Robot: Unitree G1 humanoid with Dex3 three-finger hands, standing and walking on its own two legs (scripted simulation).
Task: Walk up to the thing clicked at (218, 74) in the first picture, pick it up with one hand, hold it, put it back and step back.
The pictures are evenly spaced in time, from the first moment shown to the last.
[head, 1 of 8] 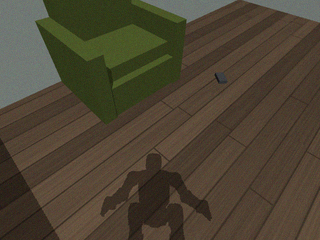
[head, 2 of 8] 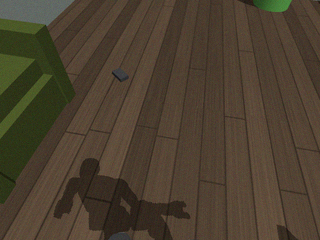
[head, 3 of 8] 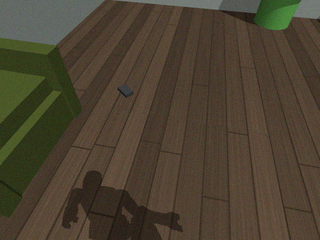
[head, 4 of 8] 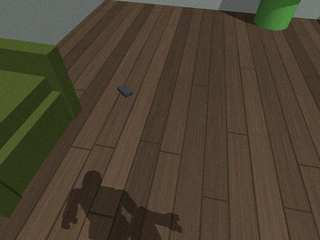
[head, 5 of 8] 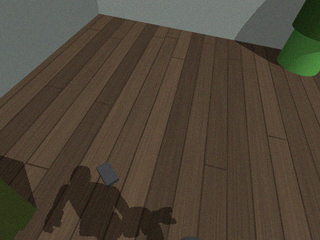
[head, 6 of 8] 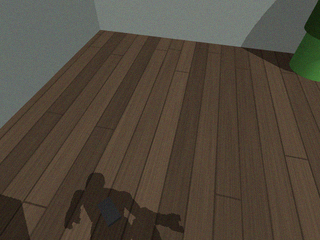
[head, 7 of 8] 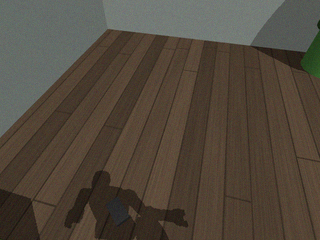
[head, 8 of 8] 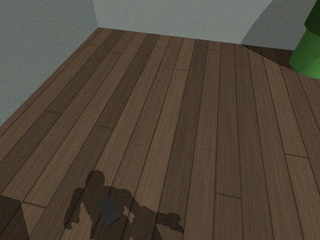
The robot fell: no
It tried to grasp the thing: no
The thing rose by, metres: 0.00
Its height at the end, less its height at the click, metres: +0.00
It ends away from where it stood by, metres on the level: 0.00
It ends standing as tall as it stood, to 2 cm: yes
